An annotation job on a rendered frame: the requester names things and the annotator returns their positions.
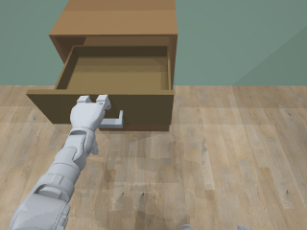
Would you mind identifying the robot left upper arm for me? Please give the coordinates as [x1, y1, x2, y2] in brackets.
[12, 194, 71, 230]

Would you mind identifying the left robot hand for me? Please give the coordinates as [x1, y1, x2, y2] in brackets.
[70, 94, 111, 155]

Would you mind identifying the left robot forearm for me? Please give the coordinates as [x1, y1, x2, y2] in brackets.
[8, 126, 95, 230]

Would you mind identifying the handle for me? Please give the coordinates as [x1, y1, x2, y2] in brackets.
[98, 110, 124, 128]

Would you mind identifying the drawer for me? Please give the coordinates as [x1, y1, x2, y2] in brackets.
[26, 45, 175, 126]

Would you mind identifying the cabinet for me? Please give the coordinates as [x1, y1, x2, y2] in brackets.
[48, 0, 178, 132]

